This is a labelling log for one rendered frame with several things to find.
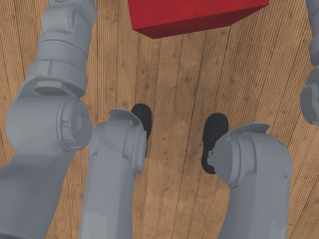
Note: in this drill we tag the right robot shin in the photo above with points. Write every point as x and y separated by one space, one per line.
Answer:
258 127

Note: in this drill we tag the left robot forearm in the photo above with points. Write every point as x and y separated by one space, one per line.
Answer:
63 50

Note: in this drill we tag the carton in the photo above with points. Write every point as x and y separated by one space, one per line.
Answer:
165 18

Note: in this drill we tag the robot right upper arm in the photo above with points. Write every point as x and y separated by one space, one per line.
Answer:
309 97

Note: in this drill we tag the right robot forearm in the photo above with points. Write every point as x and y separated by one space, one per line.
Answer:
313 15

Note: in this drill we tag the robot right thigh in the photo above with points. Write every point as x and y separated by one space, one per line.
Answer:
258 207

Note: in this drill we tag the robot left upper arm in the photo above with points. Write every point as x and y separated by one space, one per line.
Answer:
45 132

